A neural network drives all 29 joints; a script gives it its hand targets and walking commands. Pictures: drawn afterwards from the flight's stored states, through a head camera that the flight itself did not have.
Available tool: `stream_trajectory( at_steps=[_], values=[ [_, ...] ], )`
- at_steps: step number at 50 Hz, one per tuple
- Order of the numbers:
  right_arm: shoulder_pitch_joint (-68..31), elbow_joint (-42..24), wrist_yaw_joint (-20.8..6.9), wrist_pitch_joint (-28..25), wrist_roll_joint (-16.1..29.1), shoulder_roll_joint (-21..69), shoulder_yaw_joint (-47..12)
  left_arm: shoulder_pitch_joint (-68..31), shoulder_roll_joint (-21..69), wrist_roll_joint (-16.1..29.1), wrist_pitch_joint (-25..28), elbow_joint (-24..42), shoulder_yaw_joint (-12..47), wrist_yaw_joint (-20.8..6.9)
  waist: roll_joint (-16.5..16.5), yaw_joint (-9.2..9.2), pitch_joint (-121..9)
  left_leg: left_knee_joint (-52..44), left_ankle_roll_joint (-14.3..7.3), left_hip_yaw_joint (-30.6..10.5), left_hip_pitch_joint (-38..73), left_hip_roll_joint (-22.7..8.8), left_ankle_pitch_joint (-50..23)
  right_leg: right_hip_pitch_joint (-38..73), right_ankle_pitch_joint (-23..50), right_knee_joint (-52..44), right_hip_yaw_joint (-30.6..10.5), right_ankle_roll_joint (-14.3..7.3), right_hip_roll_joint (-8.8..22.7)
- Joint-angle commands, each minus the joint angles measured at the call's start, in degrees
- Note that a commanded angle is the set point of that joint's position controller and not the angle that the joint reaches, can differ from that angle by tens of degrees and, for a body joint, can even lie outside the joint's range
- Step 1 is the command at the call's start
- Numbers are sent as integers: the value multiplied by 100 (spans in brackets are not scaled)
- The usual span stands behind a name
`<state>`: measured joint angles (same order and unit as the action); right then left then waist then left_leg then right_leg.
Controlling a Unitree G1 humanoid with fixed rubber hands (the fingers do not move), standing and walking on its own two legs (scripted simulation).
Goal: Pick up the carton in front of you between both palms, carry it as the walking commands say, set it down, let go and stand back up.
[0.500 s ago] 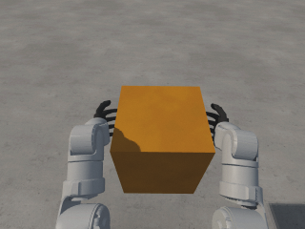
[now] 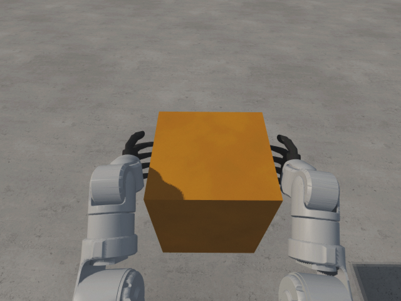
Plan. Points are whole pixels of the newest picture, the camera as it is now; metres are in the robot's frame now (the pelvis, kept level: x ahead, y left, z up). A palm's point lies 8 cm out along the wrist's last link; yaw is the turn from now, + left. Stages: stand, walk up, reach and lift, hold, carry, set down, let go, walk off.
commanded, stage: carry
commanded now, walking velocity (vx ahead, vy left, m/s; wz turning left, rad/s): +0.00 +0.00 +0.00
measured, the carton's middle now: (209, 186) +0.34 +0.00 +0.05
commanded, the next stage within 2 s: none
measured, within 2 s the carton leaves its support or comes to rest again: neither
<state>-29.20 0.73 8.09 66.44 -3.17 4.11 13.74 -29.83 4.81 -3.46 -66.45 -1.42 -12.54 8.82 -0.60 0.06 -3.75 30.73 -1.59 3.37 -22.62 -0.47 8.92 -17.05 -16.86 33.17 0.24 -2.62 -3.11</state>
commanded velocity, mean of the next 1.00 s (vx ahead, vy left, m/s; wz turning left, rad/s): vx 0.00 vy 0.00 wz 0.00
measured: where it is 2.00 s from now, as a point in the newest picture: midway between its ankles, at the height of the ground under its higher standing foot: outside the picture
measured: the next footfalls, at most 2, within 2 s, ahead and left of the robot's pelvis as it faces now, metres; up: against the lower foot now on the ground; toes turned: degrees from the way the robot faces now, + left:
right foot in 2.00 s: +0.39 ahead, -0.09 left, +0.00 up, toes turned -8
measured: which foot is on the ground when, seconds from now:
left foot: down 0.00-1.00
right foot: down 0.00-1.00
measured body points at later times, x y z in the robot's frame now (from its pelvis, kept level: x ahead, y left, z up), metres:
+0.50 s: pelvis +0.00 +0.01 +0.00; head -0.02 +0.01 +0.45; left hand +0.34 +0.16 +0.12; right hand +0.34 -0.15 +0.11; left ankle +0.08 +0.10 -0.73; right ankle +0.01 -0.09 -0.73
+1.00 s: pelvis +0.00 +0.01 +0.00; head -0.02 +0.01 +0.45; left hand +0.34 +0.16 +0.12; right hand +0.34 -0.15 +0.11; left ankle +0.08 +0.10 -0.73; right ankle +0.01 -0.09 -0.73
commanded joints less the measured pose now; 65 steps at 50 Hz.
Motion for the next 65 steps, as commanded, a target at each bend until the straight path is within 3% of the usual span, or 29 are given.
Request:
stream_trajectory(
  at_steps=[1,7,8,13,15,16,20,21,23,24,26,30,33,35,36,37,40,45,46,48,49,50,51,52,57,58,62,64,65],
  values=[
    [-3535,-312,-657,-76,1524,5094,-3462,-3847,5191,1784,54,656,3734,-659,-72,66,-1932,-349,-114,-551,1018,-746,-676,354,1028,-514,-640,-55,1070],
    [-3609,-255,-659,-39,1548,5125,-3561,-3742,5069,1681,44,612,3643,-689,251,12,-1914,-264,-39,-542,1025,-711,-341,335,920,-571,-604,-89,976],
    [-3445,-141,-641,-13,1449,4813,-3416,-3444,5130,1722,0,322,3576,-682,-5,3,-1882,-366,-122,-615,1020,-754,-479,225,698,-581,-649,-103,981],
    [-3804,-376,-659,-100,1721,5167,-3579,-3673,5159,1650,60,502,3611,-655,-32,-57,-1948,-294,-133,-633,966,-763,-525,346,801,-608,-685,-88,977],
    [-3663,-295,-616,-19,1562,4899,-3484,-3504,5184,1654,48,311,3552,-669,312,31,-1941,-272,-168,-591,927,-812,-338,425,878,-720,-709,-52,995],
    [-3505,-360,-645,-70,1668,5054,-3491,-3777,5269,1819,42,549,3686,-660,34,-79,-1946,-326,-161,-607,1026,-815,-313,366,895,-646,-657,-100,974],
    [-3698,-531,-650,-82,1616,4930,-3542,-3770,5286,1797,59,603,3639,-671,-27,-13,-1950,-417,-186,-752,1057,-826,-342,360,464,-569,-524,-63,848],
    [-3496,-61,-663,-42,1611,4982,-3444,-3596,5025,1650,36,377,3633,-615,-71,36,-1957,-456,-156,-725,987,-829,-162,282,280,-544,-535,-42,877],
    [-3724,-322,-680,-47,1620,4858,-3460,-3632,5170,1678,56,354,3564,-636,163,56,-1850,-402,-192,-634,973,-887,-199,243,381,-604,-601,16,987],
    [-3556,-219,-675,-64,1602,4934,-3356,-3742,5069,1632,30,477,3602,-631,207,-96,-1728,-589,-152,-821,863,-800,-97,219,240,-478,-550,-34,864],
    [-3610,-274,-650,-33,1448,4848,-3425,-3668,5230,1728,50,400,3648,-667,-187,129,-1960,-535,-142,-793,1003,-840,393,297,168,-602,-613,-57,864],
    [-3528,-200,-641,-22,1556,4872,-3422,-3680,5200,1765,69,377,3590,-643,-114,81,-1956,-357,-178,-693,1197,-864,-1170,311,624,-329,-495,-66,862],
    [-3295,56,-599,-8,1384,4774,-3275,-3557,5091,1710,-3,79,3574,-649,-116,34,-1998,-397,-232,-728,1181,-909,-904,185,412,-367,-545,6,852],
    [-3668,-353,-604,-46,1423,4997,-3395,-3657,5283,1683,51,321,3460,-696,221,0,-2024,-340,-171,-701,1070,-895,-644,292,535,-551,-568,30,930],
    [-3678,-418,-647,-49,1552,5041,-3478,-3750,5253,1686,62,468,3504,-687,290,-165,-1950,-472,-162,-789,1188,-806,-213,228,449,-575,-705,-48,903],
    [-3888,-703,-650,-114,1490,4948,-3439,-3854,5516,1878,36,340,3709,-697,-193,-27,-1850,-566,-107,-728,1045,-865,218,162,237,-624,-647,-85,950],
    [-3713,-274,-620,-69,1514,4884,-3483,-3669,5239,1728,81,295,3570,-698,7,19,-1903,-669,-147,-816,920,-888,433,314,172,-574,-564,-16,828],
    [-3828,-408,-619,-67,1694,4933,-3545,-3569,5171,1723,41,238,3462,-684,228,8,-1849,-394,-150,-763,944,-868,-592,351,651,-554,-551,-13,975],
    [-3613,-37,-652,-43,1620,4985,-3445,-3609,4956,1678,29,316,3525,-656,-181,56,-2095,-445,-183,-732,1173,-845,-543,354,371,-482,-600,-72,979],
    [-3428,-57,-664,-1,1598,4909,-3368,-3649,5162,1711,-7,333,3475,-610,-202,80,-1907,-489,-175,-765,1129,-863,-330,348,395,-445,-543,-34,948],
    [-3749,-393,-646,-54,1646,4992,-3504,-3613,5143,1651,21,403,3454,-623,254,-66,-1701,-487,-144,-881,950,-945,-289,227,378,-576,-553,-58,867],
    [-3742,-509,-673,-77,1671,4957,-3528,-3658,5264,1719,13,282,3489,-636,5,48,-1789,-504,-93,-602,1002,-777,-419,199,507,-455,-542,-34,961],
    [-3634,-449,-647,-64,1501,4995,-3384,-3798,5304,1749,37,433,3528,-652,235,51,-1737,-371,-128,-652,1022,-811,-442,130,679,-574,-593,-19,954],
    [-3551,-342,-648,-56,1502,5102,-3527,-3713,5180,1675,52,490,3548,-662,163,-69,-1906,-350,-97,-661,1170,-787,-428,245,747,-612,-643,-47,977],
    [-3586,-303,-644,-56,1575,4994,-3521,-3794,5223,1740,45,457,3580,-654,-144,27,-1908,-601,-103,-762,1086,-809,56,299,295,-543,-520,-47,785],
    [-3522,-369,-640,-48,1515,4932,-3445,-3626,5088,1661,29,403,3519,-647,103,25,-1856,-467,-100,-719,1150,-784,-158,359,487,-477,-465,-1,854],
    [-3579,-325,-620,-49,1548,4906,-3364,-3681,5214,1780,14,295,3629,-674,-34,0,-2006,-305,-158,-669,1096,-865,-725,289,845,-469,-628,-48,1027],
    [-3847,-507,-611,-53,1730,5115,-3645,-3549,5134,1694,53,402,3467,-656,418,54,-2070,-193,-199,-574,1118,-841,-595,400,1084,-599,-715,-14,1044],
    [-3551,-401,-642,-62,1692,5065,-3606,-3450,5143,1732,21,356,3541,-627,128,15,-2011,-283,-99,-638,950,-722,-786,550,1210,-472,-675,-61,1069]
  ],
)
